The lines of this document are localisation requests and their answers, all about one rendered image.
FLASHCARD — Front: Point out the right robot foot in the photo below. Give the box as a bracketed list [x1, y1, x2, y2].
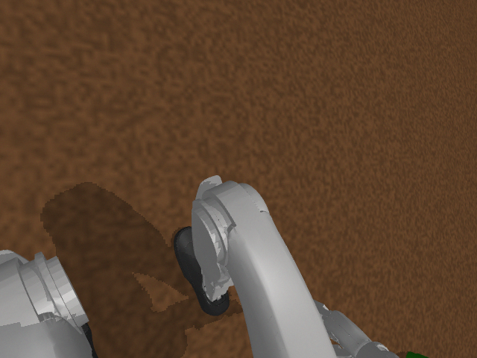
[174, 227, 230, 316]

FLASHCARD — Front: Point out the right robot arm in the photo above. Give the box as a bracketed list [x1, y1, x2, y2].
[356, 342, 399, 358]

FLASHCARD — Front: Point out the left robot foot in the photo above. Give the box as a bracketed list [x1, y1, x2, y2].
[81, 323, 98, 358]

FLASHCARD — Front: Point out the right robot hand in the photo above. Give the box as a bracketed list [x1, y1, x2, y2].
[313, 299, 372, 358]

